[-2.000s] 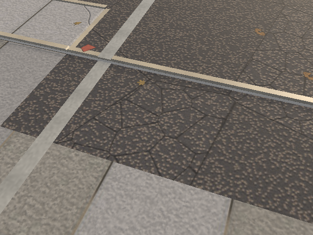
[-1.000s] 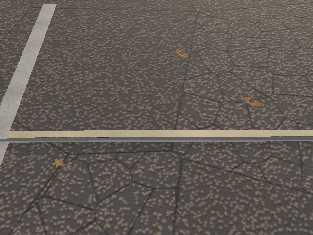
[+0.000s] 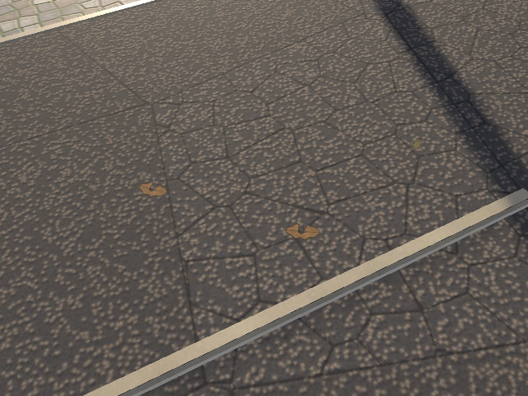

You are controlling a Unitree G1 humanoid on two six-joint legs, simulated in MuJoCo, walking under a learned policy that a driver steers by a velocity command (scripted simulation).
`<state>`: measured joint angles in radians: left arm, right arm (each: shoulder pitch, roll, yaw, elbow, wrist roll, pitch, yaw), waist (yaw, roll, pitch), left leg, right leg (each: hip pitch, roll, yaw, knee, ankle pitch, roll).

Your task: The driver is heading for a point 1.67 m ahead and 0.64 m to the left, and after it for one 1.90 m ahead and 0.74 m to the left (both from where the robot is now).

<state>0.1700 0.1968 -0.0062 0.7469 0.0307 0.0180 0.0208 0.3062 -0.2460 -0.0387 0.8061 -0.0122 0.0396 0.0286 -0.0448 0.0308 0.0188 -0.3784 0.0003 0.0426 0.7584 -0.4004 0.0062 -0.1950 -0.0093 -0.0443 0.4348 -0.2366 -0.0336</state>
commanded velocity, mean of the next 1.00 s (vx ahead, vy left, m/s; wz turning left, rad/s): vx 0.00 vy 0.00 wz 0.47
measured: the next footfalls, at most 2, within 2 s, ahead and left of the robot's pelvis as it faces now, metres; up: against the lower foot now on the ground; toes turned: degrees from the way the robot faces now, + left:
left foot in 0.24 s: -0.01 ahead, +0.11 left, +0.00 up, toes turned +11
right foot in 0.78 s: +0.07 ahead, -0.07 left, +0.00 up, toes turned +32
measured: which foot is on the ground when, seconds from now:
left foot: up 0.00-0.22, down 0.24-0.78, up 0.80-1.00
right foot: down 0.00-0.24, up 0.26-0.76, down 0.78-1.00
